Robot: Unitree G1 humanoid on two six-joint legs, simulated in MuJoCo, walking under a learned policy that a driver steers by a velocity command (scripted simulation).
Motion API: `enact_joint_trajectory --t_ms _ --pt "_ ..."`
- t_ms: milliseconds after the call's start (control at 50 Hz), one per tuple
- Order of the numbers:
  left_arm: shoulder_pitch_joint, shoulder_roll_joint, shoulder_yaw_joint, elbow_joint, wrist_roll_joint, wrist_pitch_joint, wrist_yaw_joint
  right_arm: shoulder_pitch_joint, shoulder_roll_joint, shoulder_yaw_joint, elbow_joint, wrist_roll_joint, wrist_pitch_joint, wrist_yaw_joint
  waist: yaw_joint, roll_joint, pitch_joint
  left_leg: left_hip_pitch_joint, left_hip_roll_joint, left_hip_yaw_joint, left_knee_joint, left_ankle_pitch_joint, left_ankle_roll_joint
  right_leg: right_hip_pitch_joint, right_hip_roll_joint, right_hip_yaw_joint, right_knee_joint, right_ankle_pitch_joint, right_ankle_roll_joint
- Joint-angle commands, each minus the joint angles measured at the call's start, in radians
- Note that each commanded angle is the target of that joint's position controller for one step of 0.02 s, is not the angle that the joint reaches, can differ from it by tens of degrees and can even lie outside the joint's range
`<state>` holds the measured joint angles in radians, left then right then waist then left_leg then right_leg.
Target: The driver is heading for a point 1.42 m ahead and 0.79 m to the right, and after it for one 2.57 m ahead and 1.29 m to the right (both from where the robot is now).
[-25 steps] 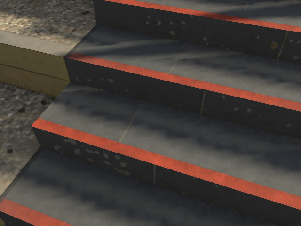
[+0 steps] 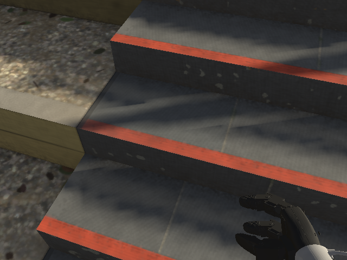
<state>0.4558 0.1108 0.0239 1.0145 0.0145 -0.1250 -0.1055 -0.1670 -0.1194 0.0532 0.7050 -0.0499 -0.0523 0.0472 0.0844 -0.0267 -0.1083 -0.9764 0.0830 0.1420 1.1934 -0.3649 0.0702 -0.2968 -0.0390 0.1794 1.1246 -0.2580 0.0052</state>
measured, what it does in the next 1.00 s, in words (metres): climbs, turning right: right foot, then left foot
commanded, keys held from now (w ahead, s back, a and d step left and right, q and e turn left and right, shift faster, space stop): e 1.00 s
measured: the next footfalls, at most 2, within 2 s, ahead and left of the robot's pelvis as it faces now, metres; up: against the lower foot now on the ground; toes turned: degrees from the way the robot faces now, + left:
right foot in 0.42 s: +0.11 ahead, -0.12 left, +0.00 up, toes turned -17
left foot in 0.86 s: +0.17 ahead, +0.12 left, +0.00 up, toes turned -34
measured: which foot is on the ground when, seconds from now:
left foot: down 0.00-0.44, up 0.46-0.84, down 0.86-1.00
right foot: up 0.00-0.40, down 0.42-0.88, up 0.90-1.00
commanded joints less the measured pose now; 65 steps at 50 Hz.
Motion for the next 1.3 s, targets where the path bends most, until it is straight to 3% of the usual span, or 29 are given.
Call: enact_joint_trajectory --t_ms 20,60,100,140,180,240,300,380,420,440,460,480,500,520,540,580,740,840,860,880,900,920,940,960,1000,1060,1180,1220,1300 --pt "0.032 0.044 0.047 -0.057 0.006 0.005 0.037 0.363 -0.277 -0.104 0.139 0.026 -0.045 -0.024 -0.132 0.170 -0.190 0.636 0.319 -0.634 -0.704 0.275 0.253 -0.487 0.025 0.018 0.746 0.104 -0.035" --pt "-0.006 -0.007 0.018 -0.034 0.026 0.018 0.046 0.162 -0.063 -0.061 0.144 0.015 -0.035 -0.013 -0.039 0.002 -0.085 0.444 0.277 -0.423 -0.735 0.276 0.197 -0.473 -0.030 -0.022 0.729 0.076 -0.089" --pt "-0.070 -0.025 0.002 -0.058 0.018 0.050 0.052 0.099 0.046 -0.041 0.150 0.019 -0.038 -0.044 0.011 0.022 -0.061 0.387 0.264 -0.331 -0.817 0.333 0.163 -0.496 -0.060 -0.009 0.637 0.027 -0.121" --pt "-0.170 0.020 -0.001 -0.098 0.014 0.052 0.036 0.133 -0.014 -0.059 0.172 0.004 -0.045 -0.077 -0.001 0.001 -0.089 0.441 0.213 -0.197 -0.839 0.264 0.149 -0.544 -0.055 -0.023 0.580 0.037 -0.110" --pt "-0.277 0.071 -0.002 -0.156 0.002 0.049 0.007 0.143 -0.116 -0.091 0.159 -0.010 -0.051 -0.079 -0.024 0.004 -0.091 0.492 0.179 -0.056 -0.923 0.283 0.148 -0.505 -0.058 -0.093 0.440 0.020 -0.070" --pt "-0.240 0.174 0.025 -0.152 0.015 0.053 -0.023 -0.037 -0.205 -0.106 0.052 -0.005 -0.086 -0.063 0.042 0.035 -0.066 0.387 0.137 0.105 -0.969 0.461 0.105 -0.214 -0.060 -0.166 0.353 0.082 -0.060" --pt "-0.344 0.183 0.016 -0.219 0.026 0.060 -0.009 0.007 -0.288 -0.135 0.045 0.005 -0.097 -0.068 -0.010 0.056 -0.042 0.675 0.215 0.088 -0.920 0.577 0.129 -0.263 -0.101 -0.134 0.003 -0.024 -0.030" --pt "-0.321 0.164 0.012 -0.259 0.026 0.067 0.035 0.173 -0.269 -0.159 0.074 0.008 -0.084 -0.066 -0.075 0.089 -0.001 0.945 0.321 0.002 -0.864 0.449 0.178 -0.271 -0.070 -0.174 -0.381 -0.074 -0.003" --pt "-0.299 0.202 0.043 -0.251 0.010 0.042 0.060 0.236 -0.220 -0.147 0.090 0.022 -0.058 -0.063 -0.091 0.056 -0.013 0.916 0.281 0.010 -0.793 0.218 0.105 -0.126 0.007 -0.217 -0.600 0.107 -0.075" --pt "-0.300 0.233 0.061 -0.249 0.025 0.024 0.075 0.262 -0.154 -0.133 0.082 0.027 -0.052 -0.064 -0.110 -0.048 -0.029 0.862 0.188 0.092 -0.651 0.093 0.021 -0.031 -0.022 -0.134 -0.689 0.397 -0.160" --pt "-0.300 0.333 0.085 -0.261 -0.003 0.014 0.093 0.246 -0.112 -0.121 -0.001 0.033 -0.060 -0.084 -0.144 -0.273 -0.107 0.626 0.007 0.182 -0.454 -0.104 -0.096 0.154 -0.191 0.152 -0.716 0.676 -0.360" --pt "-0.164 0.360 0.106 -0.235 0.007 0.000 0.099 0.066 -0.157 -0.124 -0.075 0.030 -0.074 -0.085 0.006 -0.269 -0.081 0.343 -0.082 0.060 -0.301 -0.247 -0.142 0.294 -0.250 0.337 -0.786 0.489 -0.415" --pt "-0.145 0.359 0.115 -0.196 0.042 -0.016 0.101 -0.018 -0.131 -0.112 -0.088 0.026 -0.066 -0.071 0.031 -0.192 -0.070 0.196 -0.056 -0.065 -0.092 -0.236 -0.129 0.333 -0.218 0.292 -0.756 0.444 -0.358" --pt "-0.216 0.354 0.122 -0.216 0.044 -0.017 0.098 0.009 -0.153 -0.118 -0.084 0.026 -0.056 -0.065 0.000 -0.130 -0.073 0.136 -0.057 -0.138 0.090 -0.232 -0.133 0.318 -0.216 0.247 -0.718 0.527 -0.338" --pt "-0.279 0.318 0.113 -0.245 0.029 -0.006 0.098 0.052 -0.211 -0.138 -0.063 0.025 -0.049 -0.071 -0.022 -0.080 -0.085 0.146 -0.065 -0.193 0.268 -0.234 -0.131 0.256 -0.228 0.213 -0.699 0.653 -0.351" --pt "-0.348 0.234 0.078 -0.288 0.008 0.023 0.100 0.096 -0.216 -0.145 -0.079 0.019 -0.052 -0.084 -0.089 0.038 -0.045 0.194 -0.049 -0.242 0.287 -0.114 -0.114 0.089 -0.215 0.181 -0.714 0.578 -0.349" --pt "-0.310 0.251 0.053 -0.408 -0.007 0.013 0.113 0.232 -0.158 -0.122 -0.079 0.005 -0.007 -0.070 -0.082 -0.057 -0.062 0.340 -0.073 -0.174 -0.112 -0.061 -0.208 0.014 -0.124 0.213 -0.688 0.307 -0.269" --pt "-0.341 0.275 0.067 -0.397 -0.009 0.040 0.080 0.327 -0.159 -0.114 -0.089 0.065 -0.027 -0.031 -0.106 -0.082 -0.070 0.645 -0.140 -0.081 -0.699 0.127 -0.118 -0.025 -0.102 0.291 -0.631 0.345 -0.285" --pt "-0.270 0.228 0.057 -0.372 -0.009 0.048 0.076 0.333 -0.188 -0.125 -0.094 0.059 -0.037 -0.035 -0.094 -0.063 -0.086 0.738 -0.099 -0.128 -0.739 0.205 -0.069 -0.048 -0.070 0.304 -0.585 0.224 -0.235" --pt "-0.225 0.150 0.039 -0.386 -0.013 0.054 0.075 0.345 -0.285 -0.150 -0.107 0.034 -0.052 -0.047 -0.063 0.091 -0.113 0.851 0.085 -0.311 -0.740 0.578 0.132 -0.170 0.057 0.153 -0.394 -0.006 -0.107" --pt "-0.251 0.149 0.032 -0.433 0.018 0.050 0.075 0.329 -0.383 -0.183 -0.121 0.002 -0.060 -0.047 -0.068 0.285 -0.095 1.012 0.347 -0.698 -0.824 0.771 0.433 -0.520 0.204 -0.021 -0.189 -0.340 0.041" --pt "-0.331 0.236 0.056 -0.416 0.016 0.047 0.082 0.379 -0.350 -0.185 -0.101 -0.019 -0.065 -0.061 -0.139 0.118 -0.085 0.968 0.409 -0.748 -0.860 0.672 0.444 -0.591 0.136 -0.010 0.208 -0.367 0.082" --pt "-0.304 0.261 0.069 -0.396 0.000 0.050 0.102 0.307 -0.305 -0.166 -0.096 -0.013 -0.070 -0.053 -0.086 0.100 -0.037 0.857 0.342 -0.630 -0.852 0.542 0.346 -0.610 0.122 0.017 0.391 -0.263 0.078" --pt "-0.299 0.281 0.078 -0.368 0.006 0.054 0.123 0.227 -0.188 -0.118 -0.118 -0.007 -0.062 -0.048 -0.059 0.085 0.010 0.790 0.248 -0.473 -0.862 0.452 0.247 -0.619 0.119 0.036 0.428 -0.143 0.068" --pt "-0.414 0.234 0.063 -0.422 0.025 0.051 0.140 0.251 -0.110 -0.083 -0.095 0.016 -0.017 -0.058 -0.088 0.069 -0.036 0.815 0.182 -0.325 -0.860 0.451 0.218 -0.626 0.141 -0.017 0.419 -0.068 0.064" --pt "-0.404 0.215 0.053 -0.401 0.004 0.041 0.130 0.348 -0.162 -0.086 -0.086 -0.005 0.017 -0.059 -0.129 0.106 -0.030 0.900 0.179 -0.249 -0.868 0.415 0.234 -0.682 0.147 -0.019 0.396 -0.039 0.085" --pt "-0.440 0.189 0.039 -0.398 0.017 0.032 0.120 0.427 -0.178 -0.079 -0.027 0.002 0.021 -0.020 -0.144 0.114 0.002 0.953 0.226 -0.231 -0.916 0.295 0.237 -0.698 0.088 -0.057 0.102 -0.024 0.084" --pt "-0.388 0.149 0.021 -0.376 0.041 0.050 0.071 0.266 -0.142 -0.058 -0.054 0.030 -0.011 -0.010 -0.071 0.086 0.004 0.757 0.144 -0.093 -0.902 0.187 0.147 -0.414 0.016 -0.193 -0.156 -0.094 0.085" --pt "-0.330 0.158 0.025 -0.370 0.002 0.040 0.013 0.226 -0.177 -0.059 -0.012 0.044 -0.058 0.005 -0.028 0.086 0.043 0.592 0.172 -0.126 -0.742 0.169 0.074 -0.046 0.000 -0.240 -0.576 0.152 0.014"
